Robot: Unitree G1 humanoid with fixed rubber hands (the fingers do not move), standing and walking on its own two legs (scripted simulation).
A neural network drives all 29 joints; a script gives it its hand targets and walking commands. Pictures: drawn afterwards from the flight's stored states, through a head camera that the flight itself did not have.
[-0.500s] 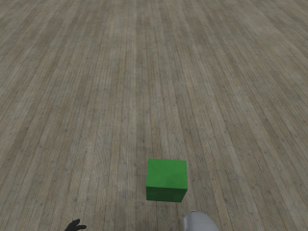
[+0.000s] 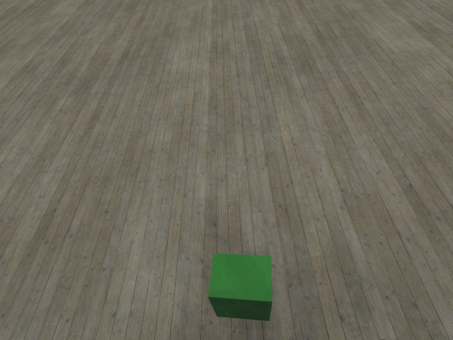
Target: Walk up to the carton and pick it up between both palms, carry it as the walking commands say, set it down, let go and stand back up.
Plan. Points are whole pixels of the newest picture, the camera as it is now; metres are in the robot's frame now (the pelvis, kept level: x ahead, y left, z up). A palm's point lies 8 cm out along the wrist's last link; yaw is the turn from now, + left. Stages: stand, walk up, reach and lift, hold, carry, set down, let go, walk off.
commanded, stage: walk up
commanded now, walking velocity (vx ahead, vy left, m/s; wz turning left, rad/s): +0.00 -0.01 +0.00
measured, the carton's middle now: (242, 288) +0.39 +0.02 -0.64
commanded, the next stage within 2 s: none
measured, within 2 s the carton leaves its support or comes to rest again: neither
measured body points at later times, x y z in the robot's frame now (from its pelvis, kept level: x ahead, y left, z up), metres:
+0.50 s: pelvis -0.04 +0.02 -0.01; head -0.02 +0.01 +0.44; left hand -0.03 +0.27 -0.16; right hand +0.00 -0.23 -0.17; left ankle -0.04 +0.12 -0.71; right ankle +0.05 -0.08 -0.74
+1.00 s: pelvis -0.10 +0.05 +0.00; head -0.10 +0.05 +0.45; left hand -0.08 +0.30 -0.15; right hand -0.14 -0.19 -0.15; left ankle -0.07 +0.15 -0.74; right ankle -0.16 -0.06 -0.74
